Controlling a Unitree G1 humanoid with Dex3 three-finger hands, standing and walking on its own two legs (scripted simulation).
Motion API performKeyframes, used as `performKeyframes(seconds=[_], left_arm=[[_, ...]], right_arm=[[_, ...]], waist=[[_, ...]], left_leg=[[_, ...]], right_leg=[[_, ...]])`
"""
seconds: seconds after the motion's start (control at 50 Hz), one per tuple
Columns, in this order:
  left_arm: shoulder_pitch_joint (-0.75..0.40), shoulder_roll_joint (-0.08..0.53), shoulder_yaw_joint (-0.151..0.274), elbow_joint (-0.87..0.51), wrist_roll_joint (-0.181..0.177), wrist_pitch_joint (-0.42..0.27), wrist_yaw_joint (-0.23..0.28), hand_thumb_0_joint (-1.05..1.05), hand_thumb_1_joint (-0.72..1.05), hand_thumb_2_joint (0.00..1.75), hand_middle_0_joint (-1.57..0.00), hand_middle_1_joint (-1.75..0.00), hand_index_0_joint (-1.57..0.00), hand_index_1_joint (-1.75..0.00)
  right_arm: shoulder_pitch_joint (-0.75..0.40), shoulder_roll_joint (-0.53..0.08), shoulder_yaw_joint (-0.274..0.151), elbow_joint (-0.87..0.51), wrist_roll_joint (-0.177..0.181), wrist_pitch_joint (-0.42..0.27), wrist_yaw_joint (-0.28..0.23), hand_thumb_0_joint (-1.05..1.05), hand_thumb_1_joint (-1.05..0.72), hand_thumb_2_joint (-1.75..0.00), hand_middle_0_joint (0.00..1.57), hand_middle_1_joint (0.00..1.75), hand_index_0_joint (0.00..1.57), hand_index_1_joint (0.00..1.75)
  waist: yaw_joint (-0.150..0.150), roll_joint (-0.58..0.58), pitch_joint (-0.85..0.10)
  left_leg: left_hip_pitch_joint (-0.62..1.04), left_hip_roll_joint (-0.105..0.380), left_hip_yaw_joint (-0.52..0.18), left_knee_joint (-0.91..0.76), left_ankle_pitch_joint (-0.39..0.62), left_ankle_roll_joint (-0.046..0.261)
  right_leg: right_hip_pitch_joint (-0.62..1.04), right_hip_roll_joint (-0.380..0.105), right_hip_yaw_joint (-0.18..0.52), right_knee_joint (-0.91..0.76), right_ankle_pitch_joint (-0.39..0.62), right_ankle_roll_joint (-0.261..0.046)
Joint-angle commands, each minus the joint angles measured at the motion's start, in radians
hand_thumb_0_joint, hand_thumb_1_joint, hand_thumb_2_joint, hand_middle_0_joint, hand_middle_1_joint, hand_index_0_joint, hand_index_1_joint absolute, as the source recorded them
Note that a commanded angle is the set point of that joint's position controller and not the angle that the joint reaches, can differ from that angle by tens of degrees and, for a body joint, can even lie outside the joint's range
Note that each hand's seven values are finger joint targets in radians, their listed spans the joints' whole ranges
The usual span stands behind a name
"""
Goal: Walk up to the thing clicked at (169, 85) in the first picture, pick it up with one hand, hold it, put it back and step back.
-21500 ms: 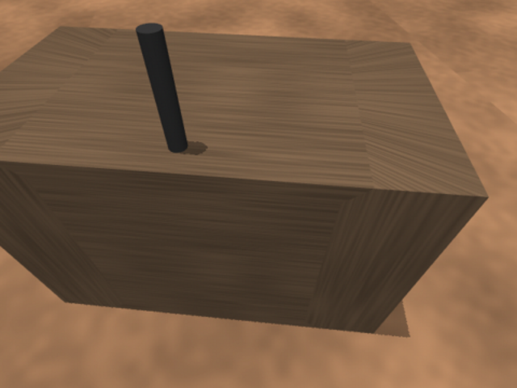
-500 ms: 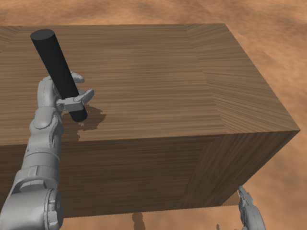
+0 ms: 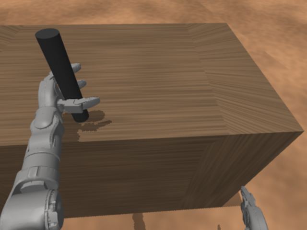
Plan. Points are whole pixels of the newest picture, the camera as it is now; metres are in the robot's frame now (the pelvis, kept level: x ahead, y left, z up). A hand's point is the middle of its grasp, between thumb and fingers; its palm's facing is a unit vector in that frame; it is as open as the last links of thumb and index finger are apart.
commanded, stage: withdraw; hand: left
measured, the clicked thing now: (67, 83) +0.44 +0.20 +0.17
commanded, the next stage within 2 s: rise in 0.32 s
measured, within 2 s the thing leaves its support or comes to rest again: neither
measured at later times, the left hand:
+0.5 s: hand (13, 49) +0.44 +0.28 +0.26, palm faces +0.23 -0.97 -0.12, open 15.9 cm
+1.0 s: hand out of the picture +0.33 +0.30 +0.26, palm faces +0.47 -0.81 -0.36, open 17.5 cm
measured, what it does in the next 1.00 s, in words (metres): stands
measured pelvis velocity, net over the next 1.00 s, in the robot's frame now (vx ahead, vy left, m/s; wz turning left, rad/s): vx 0.02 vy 0.00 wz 0.01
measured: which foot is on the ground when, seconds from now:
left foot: down 0.00-1.00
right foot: down 0.00-1.00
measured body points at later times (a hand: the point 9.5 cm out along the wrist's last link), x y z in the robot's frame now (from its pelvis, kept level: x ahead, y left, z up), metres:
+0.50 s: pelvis +0.01 +0.00 +0.01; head +0.01 -0.01 +0.46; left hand +0.42 +0.33 +0.27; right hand +0.17 -0.25 -0.06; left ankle +0.00 +0.12 -0.72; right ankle +0.03 -0.14 -0.72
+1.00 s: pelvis +0.02 +0.00 +0.02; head +0.02 -0.02 +0.47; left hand +0.30 +0.34 +0.27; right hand +0.18 -0.24 -0.08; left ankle +0.00 +0.12 -0.72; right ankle +0.03 -0.14 -0.72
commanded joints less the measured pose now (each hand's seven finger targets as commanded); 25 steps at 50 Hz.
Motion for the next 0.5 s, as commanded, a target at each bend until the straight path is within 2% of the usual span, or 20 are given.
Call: performKeyframes(seconds=[0.0,0.02,0.04,0.08,0.1,0.12,0.14,0.16,0.18,0.2,0.22,0.28,0.3,0.32,0.34,0.4,0.42,0.44,0.46,0.48], left_arm=[[-0.485,0.298,0.093,-0.296,-0.006,-0.067,0.011,0.00,-0.21,0.35,-0.35,-0.36,-0.37,-0.35],[-0.486,0.319,0.114,-0.304,-0.004,-0.064,0.012,0.00,-0.24,0.33,-0.34,-0.35,-0.35,-0.34],[-0.502,0.284,0.080,-0.322,-0.002,-0.059,0.009,0.00,-0.24,0.33,-0.32,-0.33,-0.33,-0.32],[-0.490,0.350,0.142,-0.350,-0.010,-0.054,0.010,0.00,-0.25,0.32,-0.31,-0.33,-0.32,-0.32],[-0.499,0.326,0.109,-0.326,-0.005,-0.039,-0.001,0.00,-0.27,0.32,-0.30,-0.32,-0.31,-0.31],[-0.519,0.337,0.106,-0.360,-0.006,-0.027,-0.007,0.00,-0.28,0.29,-0.28,-0.28,-0.28,-0.28],[-0.514,0.365,0.122,-0.327,-0.004,-0.007,-0.015,0.00,-0.29,0.27,-0.26,-0.26,-0.27,-0.26],[-0.515,0.419,0.161,-0.322,-0.002,0.012,-0.016,0.00,-0.32,0.26,-0.25,-0.25,-0.26,-0.25],[-0.532,0.435,0.164,-0.318,0.000,0.033,-0.023,0.00,-0.35,0.23,-0.23,-0.23,-0.24,-0.22],[-0.568,0.455,0.166,-0.311,-0.004,0.051,-0.037,0.00,-0.35,0.23,-0.22,-0.23,-0.24,-0.22],[-0.567,0.471,0.180,-0.286,-0.009,0.071,-0.048,0.00,-0.37,0.21,-0.20,-0.20,-0.22,-0.20],[-0.606,0.472,0.150,-0.185,-0.010,0.126,-0.107,0.00,-0.38,0.19,-0.21,-0.21,-0.23,-0.19],[-0.621,0.479,0.146,-0.160,-0.010,0.142,-0.124,0.00,-0.39,0.19,-0.21,-0.21,-0.23,-0.19],[-0.637,0.444,0.112,-0.118,-0.011,0.158,-0.147,0.00,-0.40,0.17,-0.20,-0.18,-0.22,-0.17],[-0.673,0.466,0.117,-0.127,-0.017,0.168,-0.167,0.00,-0.36,0.18,-0.19,-0.18,-0.21,-0.17],[-0.735,0.469,0.090,-0.073,-0.013,0.207,-0.209,0.00,-0.34,0.19,-0.20,-0.20,-0.22,-0.18],[-0.785,0.466,0.078,-0.095,-0.009,0.215,-0.219,0.00,-0.42,0.11,-0.12,-0.12,-0.14,-0.10],[-0.879,0.647,0.094,-0.267,0.095,0.151,-0.159,0.00,-0.50,0.04,-0.08,-0.09,-0.08,-0.09],[-0.780,0.665,0.128,-0.076,0.108,0.143,-0.132,0.00,-0.58,0.04,-0.08,-0.10,-0.09,-0.09],[-0.707,0.594,0.087,0.000,0.112,0.142,-0.128,0.00,-0.60,0.04,-0.07,-0.10,-0.09,-0.09]], right_arm=[[-0.053,-0.169,-0.100,-0.181,0.004,-0.049,-0.018,0.00,0.54,-0.05,0.05,0.05,0.05,0.05],[-0.054,-0.178,-0.109,-0.202,0.005,-0.050,-0.020,0.00,0.54,-0.05,0.05,0.05,0.05,0.05],[-0.060,-0.146,-0.083,-0.232,0.008,-0.052,-0.019,0.00,0.54,-0.05,0.05,0.05,0.05,0.05],[-0.052,-0.148,-0.088,-0.206,0.010,-0.047,-0.026,0.00,0.54,-0.05,0.05,0.05,0.05,0.05],[-0.025,-0.125,-0.068,-0.186,0.012,-0.046,-0.025,0.00,0.54,-0.05,0.05,0.05,0.05,0.05],[-0.072,-0.123,-0.058,-0.214,0.015,-0.049,-0.024,0.00,0.54,-0.05,0.05,0.05,0.05,0.05],[-0.059,-0.143,-0.084,-0.189,0.016,-0.045,-0.028,0.00,0.54,-0.05,0.05,0.05,0.05,0.05],[-0.037,-0.147,-0.081,-0.167,0.017,-0.044,-0.030,0.00,0.54,-0.05,0.05,0.05,0.05,0.05],[-0.060,-0.127,-0.063,-0.145,0.021,-0.044,-0.028,0.00,0.55,-0.05,0.05,0.05,0.05,0.05],[-0.056,-0.146,-0.081,-0.129,0.021,-0.047,-0.031,0.00,0.55,-0.05,0.05,0.05,0.05,0.05],[-0.076,-0.174,-0.102,-0.122,0.022,-0.053,-0.033,0.00,0.56,-0.05,0.05,0.05,0.05,0.05],[-0.108,-0.155,-0.077,-0.084,0.027,-0.069,-0.036,0.00,0.56,-0.04,0.05,0.05,0.05,0.05],[-0.108,-0.149,-0.071,-0.067,0.026,-0.076,-0.036,0.00,0.56,-0.04,0.05,0.05,0.05,0.05],[-0.119,-0.132,-0.048,-0.056,0.027,-0.078,-0.033,0.00,0.57,-0.04,0.05,0.05,0.05,0.05],[-0.129,-0.127,-0.031,-0.080,0.029,-0.085,-0.036,0.00,0.57,-0.04,0.05,0.05,0.05,0.05],[-0.146,-0.170,-0.050,-0.067,0.026,-0.103,-0.044,0.00,0.58,-0.04,0.05,0.05,0.05,0.05],[-0.139,-0.151,-0.023,-0.080,0.024,-0.106,-0.043,0.00,0.56,-0.06,0.05,0.05,0.05,0.05],[-0.137,-0.203,-0.070,-0.146,0.012,-0.120,-0.038,0.00,0.55,-0.06,0.05,0.05,0.05,0.05],[-0.062,-0.195,-0.064,-0.044,0.007,-0.116,-0.036,0.00,0.54,-0.06,0.05,0.05,0.05,0.05],[-0.040,-0.162,-0.038,-0.023,0.011,-0.110,-0.023,0.00,0.55,-0.05,0.05,0.05,0.05,0.05]], waist=[[0.020,0.047,-0.369],[0.015,0.036,-0.398],[0.013,0.033,-0.401],[0.030,0.030,-0.391],[0.018,0.040,-0.405],[0.033,0.056,-0.401],[0.025,0.069,-0.391],[0.033,0.066,-0.368],[0.043,0.091,-0.342],[0.023,0.105,-0.332],[0.023,0.083,-0.322],[0.000,0.067,-0.288],[0.004,0.052,-0.264],[-0.004,0.056,-0.272],[-0.003,0.053,-0.283],[-0.023,0.076,-0.309],[-0.022,0.069,-0.324],[0.003,0.124,-0.370],[-0.008,0.085,-0.299],[0.001,0.028,-0.212]], left_leg=[[0.158,-0.017,0.011,-0.087,0.271,0.010],[0.175,-0.015,0.009,-0.085,0.295,0.009],[0.175,-0.016,0.011,-0.085,0.304,0.010],[0.161,-0.022,0.018,-0.082,0.328,0.015],[0.171,-0.019,0.015,-0.084,0.346,0.012],[0.176,-0.019,0.014,-0.089,0.353,0.009],[0.179,-0.021,0.015,-0.091,0.351,0.010],[0.178,-0.018,0.012,-0.100,0.356,0.006],[0.171,-0.021,0.014,-0.111,0.337,0.004],[0.184,-0.019,0.012,-0.118,0.319,0.005],[0.190,-0.017,0.008,-0.125,0.312,0.006],[0.193,-0.015,0.002,-0.142,0.298,0.012],[0.189,-0.011,-0.002,-0.149,0.299,0.012],[0.193,-0.015,0.001,-0.152,0.282,0.015],[0.200,-0.021,0.003,-0.156,0.267,0.022],[0.263,-0.017,-0.002,-0.173,0.260,0.018],[0.274,-0.015,-0.007,-0.178,0.266,0.019],[0.322,-0.026,0.014,-0.182,0.308,0.001],[0.287,-0.023,0.012,-0.186,0.289,0.001],[0.236,-0.026,0.012,-0.199,0.246,0.010]], right_leg=[[0.186,0.021,-0.045,-0.070,0.236,-0.038],[0.194,0.022,-0.045,-0.069,0.254,-0.038],[0.217,0.021,-0.045,-0.070,0.269,-0.037],[0.257,0.016,-0.042,-0.071,0.301,-0.031],[0.255,0.016,-0.041,-0.069,0.317,-0.034],[0.256,0.018,-0.044,-0.072,0.314,-0.038],[0.251,0.015,-0.041,-0.080,0.314,-0.037],[0.250,0.018,-0.046,-0.085,0.309,-0.039],[0.241,0.016,-0.045,-0.099,0.291,-0.041],[0.226,0.018,-0.046,-0.109,0.273,-0.042],[0.226,0.020,-0.050,-0.114,0.264,-0.041],[0.195,0.022,-0.051,-0.134,0.253,-0.040],[0.187,0.026,-0.057,-0.135,0.248,-0.040],[0.178,0.024,-0.054,-0.147,0.237,-0.041],[0.185,0.021,-0.053,-0.157,0.229,-0.038],[0.149,0.025,-0.060,-0.168,0.219,-0.043],[0.148,0.028,-0.065,-0.174,0.223,-0.043],[0.190,0.015,-0.063,-0.176,0.275,-0.036],[0.177,0.021,-0.069,-0.180,0.257,-0.037],[0.170,0.023,-0.070,-0.196,0.226,-0.032]])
